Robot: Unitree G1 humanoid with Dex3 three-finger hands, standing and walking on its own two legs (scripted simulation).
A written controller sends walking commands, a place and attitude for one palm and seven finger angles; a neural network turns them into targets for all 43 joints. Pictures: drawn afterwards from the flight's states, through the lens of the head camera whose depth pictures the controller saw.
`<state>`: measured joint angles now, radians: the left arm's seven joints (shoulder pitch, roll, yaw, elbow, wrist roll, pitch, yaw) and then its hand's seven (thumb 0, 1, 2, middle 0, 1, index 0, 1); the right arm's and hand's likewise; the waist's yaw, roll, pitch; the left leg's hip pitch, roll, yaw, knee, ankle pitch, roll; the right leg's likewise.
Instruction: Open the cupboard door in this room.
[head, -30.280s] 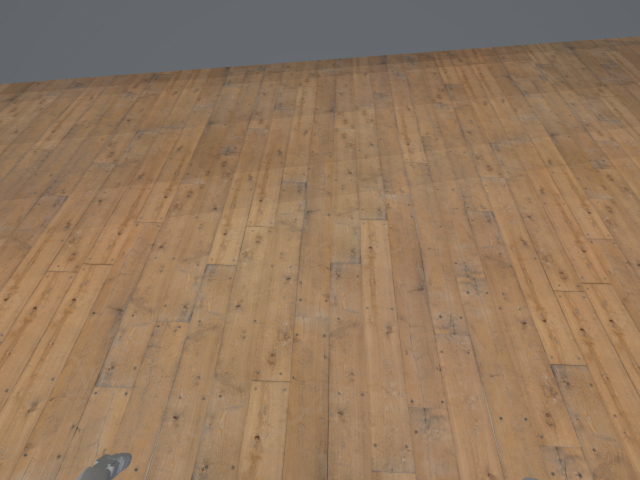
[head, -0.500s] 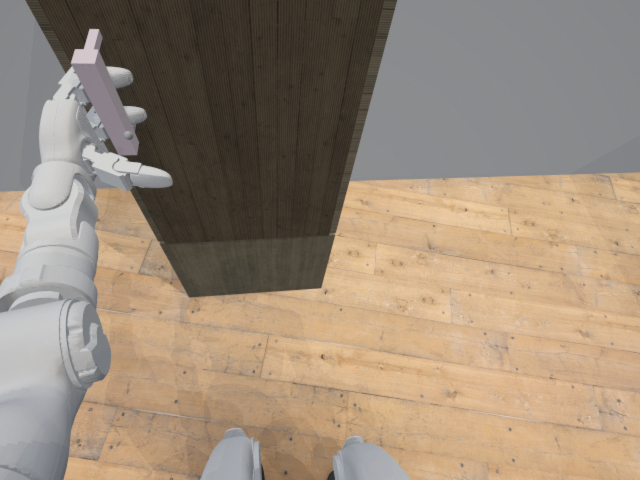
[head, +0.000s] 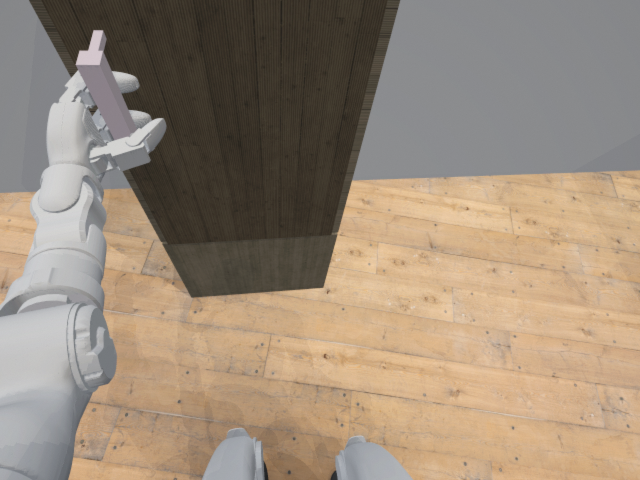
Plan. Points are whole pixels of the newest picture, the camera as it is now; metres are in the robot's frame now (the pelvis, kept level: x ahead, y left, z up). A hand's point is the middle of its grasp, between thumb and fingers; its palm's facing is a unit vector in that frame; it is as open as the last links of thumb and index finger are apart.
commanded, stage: close the thumb around the handle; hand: left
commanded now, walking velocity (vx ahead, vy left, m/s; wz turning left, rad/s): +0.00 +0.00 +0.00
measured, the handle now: (116, 97) +0.57 +0.21 +0.10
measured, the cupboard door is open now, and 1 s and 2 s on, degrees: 0 30 49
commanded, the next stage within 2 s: pull the door open along its arc in 0.22 s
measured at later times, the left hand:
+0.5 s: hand (133, 139) +0.51 +0.19 +0.09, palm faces +0.05 -1.00 -0.01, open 5.8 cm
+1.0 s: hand (188, 242) +0.36 +0.12 +0.10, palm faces +0.26 -0.96 +0.12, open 6.5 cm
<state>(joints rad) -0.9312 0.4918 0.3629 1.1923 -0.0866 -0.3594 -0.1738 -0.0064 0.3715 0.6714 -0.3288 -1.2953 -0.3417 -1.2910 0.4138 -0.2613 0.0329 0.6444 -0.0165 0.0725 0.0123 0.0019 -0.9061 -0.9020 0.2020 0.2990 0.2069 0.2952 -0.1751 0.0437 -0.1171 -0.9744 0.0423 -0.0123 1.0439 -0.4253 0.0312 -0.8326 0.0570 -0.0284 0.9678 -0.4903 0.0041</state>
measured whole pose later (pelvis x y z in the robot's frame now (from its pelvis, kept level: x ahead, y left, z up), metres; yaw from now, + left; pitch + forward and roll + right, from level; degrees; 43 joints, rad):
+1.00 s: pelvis +0.02 -0.01 +0.02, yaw +0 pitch +12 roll -1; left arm -0.13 0.02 0.07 0.29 -0.14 -0.26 0.23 0.03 0.66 0.72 -0.31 -1.32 -0.33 -1.28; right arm 0.26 -0.22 0.01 0.52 -0.02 0.03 0.06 0.01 -0.91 -0.90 0.20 0.30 0.20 0.29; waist -0.04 0.04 -0.15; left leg -0.72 0.03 0.02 0.92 -0.42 0.01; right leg -0.61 0.04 0.01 0.90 -0.50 -0.01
